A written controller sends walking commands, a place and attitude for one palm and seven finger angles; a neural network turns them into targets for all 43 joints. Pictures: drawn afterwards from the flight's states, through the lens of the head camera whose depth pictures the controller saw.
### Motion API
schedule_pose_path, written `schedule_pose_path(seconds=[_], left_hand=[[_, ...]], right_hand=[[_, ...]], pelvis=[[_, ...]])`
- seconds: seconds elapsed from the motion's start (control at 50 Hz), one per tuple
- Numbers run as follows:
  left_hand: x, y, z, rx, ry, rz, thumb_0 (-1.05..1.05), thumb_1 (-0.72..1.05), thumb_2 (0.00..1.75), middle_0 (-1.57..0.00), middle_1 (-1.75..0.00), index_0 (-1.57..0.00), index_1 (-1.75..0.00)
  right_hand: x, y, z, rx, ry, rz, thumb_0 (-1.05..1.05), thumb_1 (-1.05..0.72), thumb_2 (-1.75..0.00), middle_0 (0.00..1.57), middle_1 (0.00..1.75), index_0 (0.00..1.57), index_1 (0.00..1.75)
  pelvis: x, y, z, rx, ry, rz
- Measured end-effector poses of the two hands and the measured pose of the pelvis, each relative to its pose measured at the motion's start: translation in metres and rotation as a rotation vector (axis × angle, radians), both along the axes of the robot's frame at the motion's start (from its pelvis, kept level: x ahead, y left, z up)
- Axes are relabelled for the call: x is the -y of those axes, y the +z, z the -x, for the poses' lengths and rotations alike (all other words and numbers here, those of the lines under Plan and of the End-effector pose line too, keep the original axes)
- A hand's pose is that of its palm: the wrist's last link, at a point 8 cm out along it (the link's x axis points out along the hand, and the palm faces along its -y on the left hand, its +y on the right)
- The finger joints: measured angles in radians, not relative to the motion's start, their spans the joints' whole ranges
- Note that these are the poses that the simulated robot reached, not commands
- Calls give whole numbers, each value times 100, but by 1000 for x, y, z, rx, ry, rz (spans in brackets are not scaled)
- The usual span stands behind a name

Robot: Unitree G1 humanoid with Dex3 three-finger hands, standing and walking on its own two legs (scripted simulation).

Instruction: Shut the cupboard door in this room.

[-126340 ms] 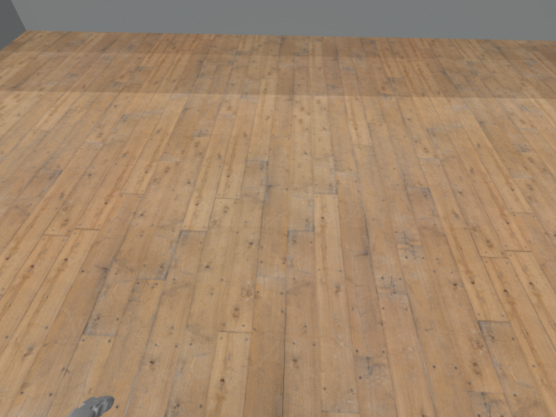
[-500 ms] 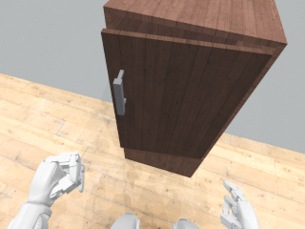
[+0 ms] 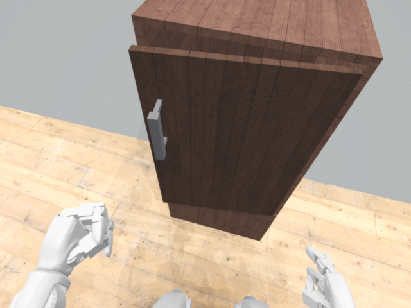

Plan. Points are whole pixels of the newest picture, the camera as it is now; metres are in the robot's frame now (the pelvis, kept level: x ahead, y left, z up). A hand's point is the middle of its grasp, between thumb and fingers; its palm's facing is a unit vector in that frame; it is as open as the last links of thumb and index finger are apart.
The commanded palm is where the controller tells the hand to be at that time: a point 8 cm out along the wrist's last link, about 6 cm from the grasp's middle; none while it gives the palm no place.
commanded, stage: bring the fist close to the handle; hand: left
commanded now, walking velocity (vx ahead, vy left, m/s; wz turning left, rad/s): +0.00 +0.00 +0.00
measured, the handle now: (159, 131) +0.46 +0.14 +0.06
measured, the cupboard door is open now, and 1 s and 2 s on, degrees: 8 8 3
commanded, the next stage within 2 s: push the door shut along its arc in 1.42 s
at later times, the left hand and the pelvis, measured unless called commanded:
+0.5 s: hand (136, 202) +0.28 +0.14 +0.07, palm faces -0.06 -1.00 -0.04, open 3.1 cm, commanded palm +0.27 +0.20 +0.06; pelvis +0.00 -0.02 +0.00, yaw +0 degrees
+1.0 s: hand (161, 170) +0.36 +0.12 +0.06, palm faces -0.08 -1.00 -0.03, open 3.1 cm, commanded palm +0.35 +0.16 +0.06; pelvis +0.00 -0.03 +0.01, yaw -1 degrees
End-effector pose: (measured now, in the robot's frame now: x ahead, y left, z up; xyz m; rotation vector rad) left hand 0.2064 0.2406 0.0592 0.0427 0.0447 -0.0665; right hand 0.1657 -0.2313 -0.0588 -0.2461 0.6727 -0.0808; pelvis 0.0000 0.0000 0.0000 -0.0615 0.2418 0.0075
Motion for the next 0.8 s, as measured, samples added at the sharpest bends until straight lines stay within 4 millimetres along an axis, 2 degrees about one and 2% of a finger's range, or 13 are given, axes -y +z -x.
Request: schedule_pose_path(seconds=[0.08, 0.16, 0.24, 0.36, 0.42, 0.52, 0.58, 0.68, 0.8], left_hand=[[8, -5, 4, -47, -21, 8, 2, 90, 90, -130, -150, -130, -150], [8, 7, -1, 47, 9, -3, 2, 90, 90, -130, -150, -130, -150], [12, 11, -16, 106, 18, 2, 2, 90, 90, -130, -150, -130, -150], [35, -5, -38, 5, -55, 9, 1, 90, 90, -130, -150, -130, -150], [42, 0, -47, 13, -52, 9, 2, 90, 90, -130, -150, -130, -150], [39, 15, -63, 95, 10, 3, 2, 90, 90, -130, -150, -130, -150], [41, 11, -71, 83, 14, -1, 2, 90, 90, -130, -150, -130, -150], [56, -2, -81, 13, -36, 4, 1, 90, 90, -130, -150, -130, -150], [68, 6, -102, 84, -21, 20, 2, 90, 90, -130, -150, -130, -150]], right_hand=[[2, 2, -1, 13, -6, -4, 1, -90, -90, 20, 30, 20, 30], [5, 0, -1, 18, 6, 6, 1, -90, -90, 20, 30, 20, 30], [9, -7, 2, 3, 12, 4, 1, -90, -90, 20, 30, 20, 30], [18, -11, 13, -30, -24, -4, 1, -90, -90, 20, 30, 20, 30], [23, -11, 20, -44, -46, -3, 1, -90, -90, 20, 30, 20, 30], [30, -13, 30, -79, -60, -5, 1, -90, -90, 20, 30, 20, 30], [34, -16, 34, -104, -63, -9, 1, -90, -90, 20, 30, 20, 30], [39, -19, 39, -133, -77, -9, 1, -90, -90, 20, 30, 20, 30], [41, -22, 41, -153, -89, -4, 1, -90, -90, 20, 30, 20, 30]], pelvis=[[3, 1, 0, 4, -2, -5], [7, -1, 2, 5, 3, -6], [11, -4, 6, -1, 6, -7], [15, -3, 7, -3, 1, -15], [17, 0, 6, 1, -6, -21], [21, 3, 4, 0, -12, -31], [23, 3, 4, -1, -11, -33], [23, 4, 4, -2, -11, -35], [25, 4, 5, -8, -18, -42]])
